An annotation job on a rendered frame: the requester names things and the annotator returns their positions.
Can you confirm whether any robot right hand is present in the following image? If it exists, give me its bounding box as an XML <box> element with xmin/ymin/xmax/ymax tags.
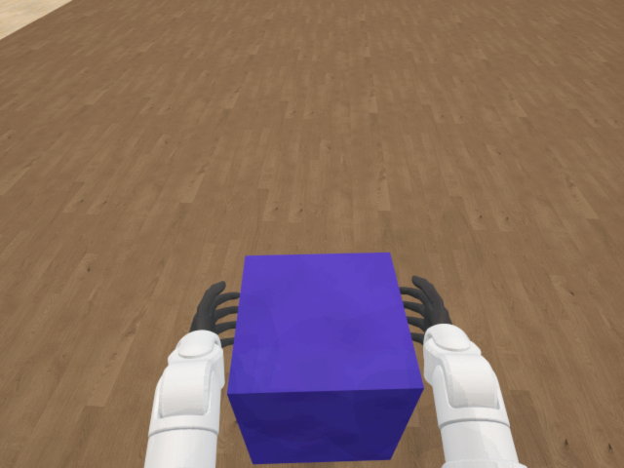
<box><xmin>399</xmin><ymin>276</ymin><xmax>452</xmax><ymax>345</ymax></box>

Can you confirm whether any robot left hand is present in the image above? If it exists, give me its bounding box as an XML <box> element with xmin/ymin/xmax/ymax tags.
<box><xmin>189</xmin><ymin>281</ymin><xmax>240</xmax><ymax>348</ymax></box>

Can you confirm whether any carton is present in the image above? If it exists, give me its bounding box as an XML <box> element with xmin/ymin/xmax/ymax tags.
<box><xmin>227</xmin><ymin>253</ymin><xmax>424</xmax><ymax>464</ymax></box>

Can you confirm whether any left robot forearm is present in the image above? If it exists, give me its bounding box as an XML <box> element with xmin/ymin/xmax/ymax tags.
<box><xmin>144</xmin><ymin>331</ymin><xmax>225</xmax><ymax>468</ymax></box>

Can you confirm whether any right robot forearm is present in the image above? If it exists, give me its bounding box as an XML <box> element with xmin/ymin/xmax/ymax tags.
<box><xmin>423</xmin><ymin>324</ymin><xmax>527</xmax><ymax>468</ymax></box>

